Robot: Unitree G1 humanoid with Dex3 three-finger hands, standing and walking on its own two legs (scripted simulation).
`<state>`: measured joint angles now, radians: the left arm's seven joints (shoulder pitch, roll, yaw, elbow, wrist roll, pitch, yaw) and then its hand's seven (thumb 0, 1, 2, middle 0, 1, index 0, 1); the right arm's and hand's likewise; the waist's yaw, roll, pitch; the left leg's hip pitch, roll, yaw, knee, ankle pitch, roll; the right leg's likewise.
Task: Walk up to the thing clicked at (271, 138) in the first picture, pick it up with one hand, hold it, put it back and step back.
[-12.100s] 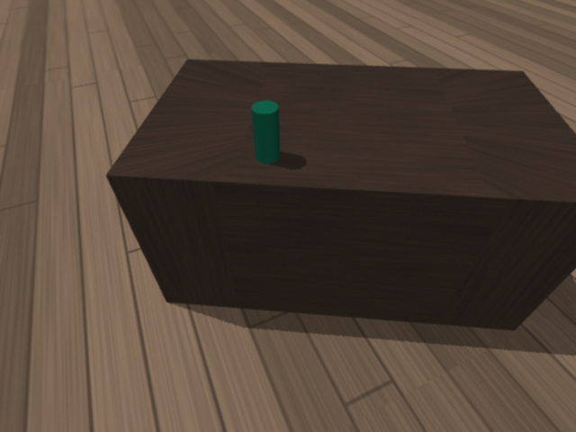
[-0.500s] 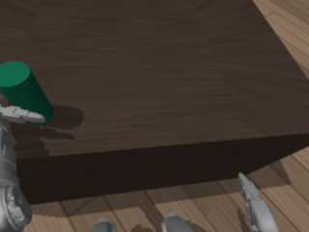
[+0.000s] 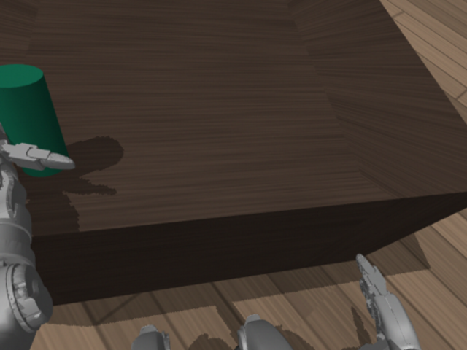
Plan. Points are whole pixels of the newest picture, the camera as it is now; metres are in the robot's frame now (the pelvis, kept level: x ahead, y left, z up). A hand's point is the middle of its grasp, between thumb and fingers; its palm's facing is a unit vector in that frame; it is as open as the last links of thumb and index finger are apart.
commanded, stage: close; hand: left
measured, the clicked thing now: (31, 124) +0.51 +0.25 +0.06
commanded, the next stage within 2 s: settle in 0.60 s
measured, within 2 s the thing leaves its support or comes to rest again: neither
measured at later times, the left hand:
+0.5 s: hand (33, 128) +0.51 +0.25 +0.05, palm faces +0.27 -0.96 -0.02, open 10.7 cm
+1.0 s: hand (31, 125) +0.50 +0.24 +0.07, palm faces +0.27 -0.96 -0.02, open 10.3 cm
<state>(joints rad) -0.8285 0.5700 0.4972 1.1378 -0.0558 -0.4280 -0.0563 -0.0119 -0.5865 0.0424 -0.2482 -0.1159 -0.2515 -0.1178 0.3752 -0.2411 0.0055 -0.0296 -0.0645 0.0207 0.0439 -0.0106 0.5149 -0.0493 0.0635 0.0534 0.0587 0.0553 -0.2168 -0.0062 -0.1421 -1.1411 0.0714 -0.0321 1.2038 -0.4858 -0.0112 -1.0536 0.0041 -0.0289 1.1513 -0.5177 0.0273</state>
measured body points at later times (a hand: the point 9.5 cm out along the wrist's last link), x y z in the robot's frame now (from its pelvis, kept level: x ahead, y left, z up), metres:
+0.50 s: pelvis +0.01 +0.00 +0.01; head +0.14 +0.04 +0.43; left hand +0.49 +0.30 +0.06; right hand +0.17 -0.25 +0.01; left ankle +0.04 +0.12 -0.64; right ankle +0.01 -0.14 -0.64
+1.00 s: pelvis +0.01 +0.00 +0.01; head +0.13 +0.04 +0.44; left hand +0.48 +0.29 +0.07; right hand +0.16 -0.25 +0.00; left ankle +0.04 +0.12 -0.64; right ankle +0.01 -0.14 -0.64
